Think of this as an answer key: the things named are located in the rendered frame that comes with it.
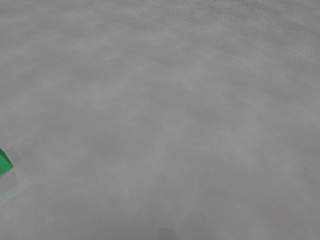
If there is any carton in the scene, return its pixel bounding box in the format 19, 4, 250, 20
0, 149, 13, 175

